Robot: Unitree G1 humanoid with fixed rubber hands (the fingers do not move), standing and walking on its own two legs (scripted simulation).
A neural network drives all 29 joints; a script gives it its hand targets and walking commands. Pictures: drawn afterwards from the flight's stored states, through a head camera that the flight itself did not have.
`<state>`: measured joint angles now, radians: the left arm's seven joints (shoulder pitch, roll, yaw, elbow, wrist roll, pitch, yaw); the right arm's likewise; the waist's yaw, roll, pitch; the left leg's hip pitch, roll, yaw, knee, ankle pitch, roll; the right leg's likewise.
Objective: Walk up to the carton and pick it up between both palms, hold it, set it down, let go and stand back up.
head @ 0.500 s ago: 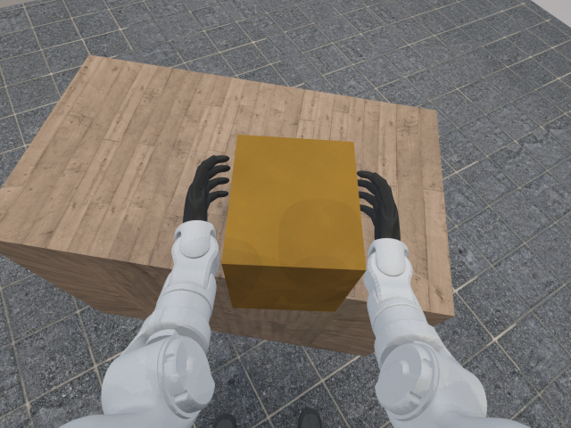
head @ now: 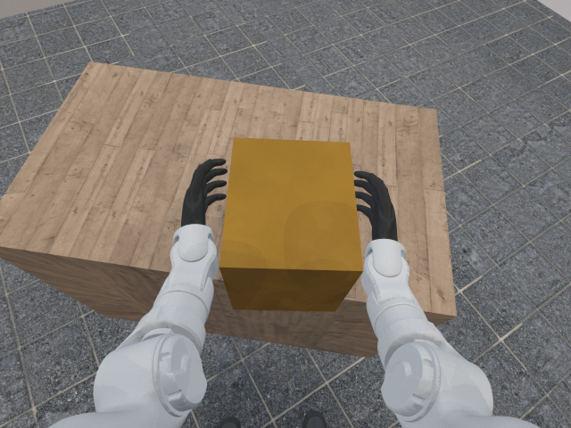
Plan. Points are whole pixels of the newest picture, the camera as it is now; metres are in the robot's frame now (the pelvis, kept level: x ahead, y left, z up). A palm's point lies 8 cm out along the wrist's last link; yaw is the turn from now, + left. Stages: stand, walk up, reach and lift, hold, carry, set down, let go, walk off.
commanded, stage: reach and lift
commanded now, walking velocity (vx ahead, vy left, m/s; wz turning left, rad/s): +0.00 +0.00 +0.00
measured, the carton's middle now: (287, 230) +0.41 -0.01 -0.06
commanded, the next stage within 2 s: none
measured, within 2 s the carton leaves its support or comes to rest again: leaves its support in 0.32 s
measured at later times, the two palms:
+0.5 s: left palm (183, 214) +0.38 +0.14 +0.04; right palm (381, 224) +0.37 -0.13 +0.03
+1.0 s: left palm (173, 188) +0.38 +0.14 +0.10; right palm (396, 202) +0.37 -0.13 +0.09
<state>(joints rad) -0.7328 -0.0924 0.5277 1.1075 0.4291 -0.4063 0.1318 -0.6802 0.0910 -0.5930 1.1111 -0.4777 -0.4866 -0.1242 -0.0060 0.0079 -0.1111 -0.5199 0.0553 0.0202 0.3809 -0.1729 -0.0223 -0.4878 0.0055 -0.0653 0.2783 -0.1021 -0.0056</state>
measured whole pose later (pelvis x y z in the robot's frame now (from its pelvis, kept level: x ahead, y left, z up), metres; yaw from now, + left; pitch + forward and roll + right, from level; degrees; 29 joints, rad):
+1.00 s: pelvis -0.01 +0.01 +0.00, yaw +2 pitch +7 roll -2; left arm -0.71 -0.04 0.25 0.94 0.13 -0.04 0.18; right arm -0.67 -0.03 -0.09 0.96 0.08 -0.07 -0.18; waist -0.05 0.02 -0.14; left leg -0.33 0.04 -0.01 0.42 -0.20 -0.01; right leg -0.27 -0.01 -0.07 0.28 -0.12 0.01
